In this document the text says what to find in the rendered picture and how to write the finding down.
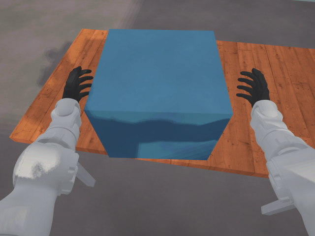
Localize robot left hand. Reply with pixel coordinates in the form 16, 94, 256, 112
62, 66, 93, 103

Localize table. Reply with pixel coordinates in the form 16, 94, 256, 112
9, 29, 315, 215

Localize left robot upper arm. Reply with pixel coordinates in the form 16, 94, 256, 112
0, 142, 79, 236

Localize robot left forearm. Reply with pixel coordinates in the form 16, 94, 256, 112
13, 98, 82, 187

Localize carton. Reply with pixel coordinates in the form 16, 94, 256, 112
84, 29, 233, 160

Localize robot right hand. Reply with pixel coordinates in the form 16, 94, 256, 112
236, 68, 270, 108

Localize right robot upper arm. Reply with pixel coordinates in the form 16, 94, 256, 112
266, 147, 315, 236

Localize robot right forearm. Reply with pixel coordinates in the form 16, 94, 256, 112
250, 100, 315, 161

